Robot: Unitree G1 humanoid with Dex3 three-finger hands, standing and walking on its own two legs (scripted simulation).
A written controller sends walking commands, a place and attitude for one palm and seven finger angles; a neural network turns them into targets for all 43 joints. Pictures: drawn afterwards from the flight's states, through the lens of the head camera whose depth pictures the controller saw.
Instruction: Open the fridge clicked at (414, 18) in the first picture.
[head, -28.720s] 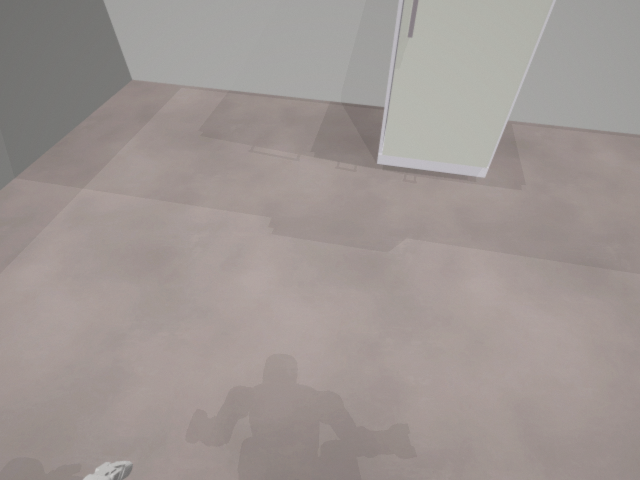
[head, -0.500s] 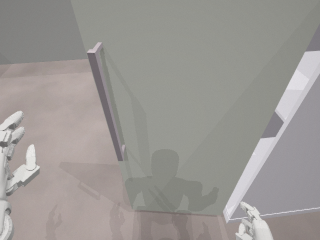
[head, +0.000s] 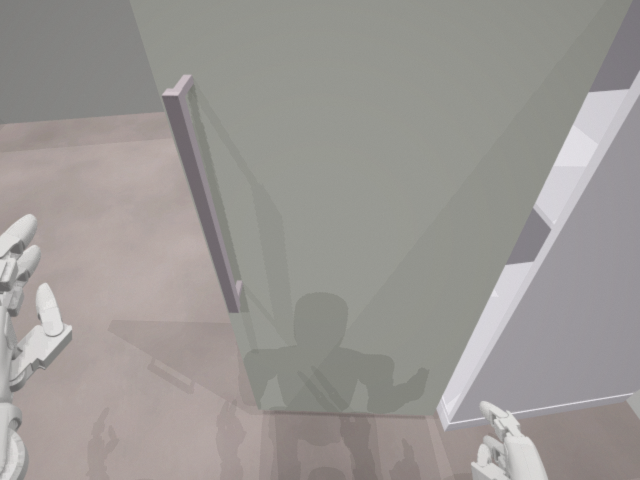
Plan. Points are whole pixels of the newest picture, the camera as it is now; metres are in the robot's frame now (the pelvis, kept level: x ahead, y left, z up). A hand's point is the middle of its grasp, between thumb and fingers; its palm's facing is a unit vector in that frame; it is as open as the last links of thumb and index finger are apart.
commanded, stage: step back with the hand held close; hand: left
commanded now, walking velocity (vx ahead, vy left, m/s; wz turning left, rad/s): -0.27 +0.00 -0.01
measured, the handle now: (214, 217) +0.43 +0.21 +0.10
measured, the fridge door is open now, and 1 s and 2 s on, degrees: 79 79 79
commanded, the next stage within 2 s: stop stepping back and stand still in 1.08 s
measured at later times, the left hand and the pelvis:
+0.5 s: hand out of the picture +0.13 +0.30 +0.16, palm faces +0.48 -0.76 -0.43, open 7.4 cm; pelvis -0.07 +0.03 -0.02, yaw +0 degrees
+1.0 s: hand out of the picture +0.03 +0.29 +0.17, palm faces +0.52 -0.74 -0.43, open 7.4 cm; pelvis -0.17 +0.02 -0.04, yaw +5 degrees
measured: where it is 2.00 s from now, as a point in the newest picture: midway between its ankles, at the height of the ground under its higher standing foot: outside the picture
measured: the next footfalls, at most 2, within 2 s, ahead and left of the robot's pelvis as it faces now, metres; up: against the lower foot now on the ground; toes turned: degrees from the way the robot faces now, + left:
right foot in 1.14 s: -0.17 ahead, -0.11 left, +0.00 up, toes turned +5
left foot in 1.34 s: -0.18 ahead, +0.15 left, +0.00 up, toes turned +4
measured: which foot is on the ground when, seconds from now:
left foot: down 0.00-1.00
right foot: down 0.00-0.94, up 0.96-1.00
